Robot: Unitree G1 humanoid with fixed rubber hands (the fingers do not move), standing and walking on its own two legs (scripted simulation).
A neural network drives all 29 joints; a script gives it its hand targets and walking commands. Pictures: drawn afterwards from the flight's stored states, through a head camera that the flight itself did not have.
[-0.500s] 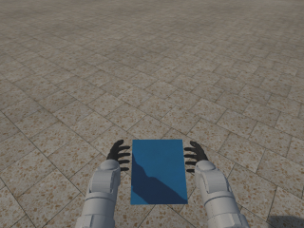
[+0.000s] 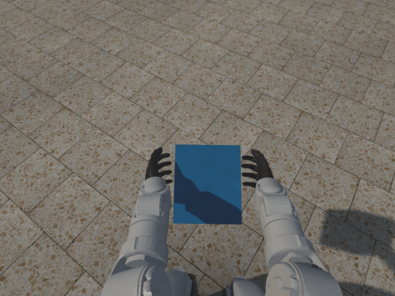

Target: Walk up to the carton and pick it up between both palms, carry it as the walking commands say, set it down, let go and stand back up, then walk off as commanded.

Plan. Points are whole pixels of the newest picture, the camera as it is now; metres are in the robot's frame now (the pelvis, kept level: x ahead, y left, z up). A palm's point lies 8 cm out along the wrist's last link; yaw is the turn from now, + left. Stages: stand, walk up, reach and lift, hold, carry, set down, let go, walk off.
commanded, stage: set down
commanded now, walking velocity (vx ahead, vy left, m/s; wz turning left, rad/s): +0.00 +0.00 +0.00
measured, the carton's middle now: (206, 184) +0.38 +0.03 -0.12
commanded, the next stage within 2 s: none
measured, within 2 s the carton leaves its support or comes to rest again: neither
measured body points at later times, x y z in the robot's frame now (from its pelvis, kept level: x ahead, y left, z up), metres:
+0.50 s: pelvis +0.00 -0.03 -0.06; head +0.17 -0.02 +0.36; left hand +0.36 +0.13 -0.13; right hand +0.40 -0.10 -0.13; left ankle +0.09 +0.09 -0.71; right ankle +0.06 -0.13 -0.71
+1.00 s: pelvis -0.01 -0.03 -0.13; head +0.21 -0.01 +0.27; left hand +0.38 +0.14 -0.22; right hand +0.42 -0.10 -0.22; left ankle +0.09 +0.09 -0.71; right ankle +0.06 -0.13 -0.71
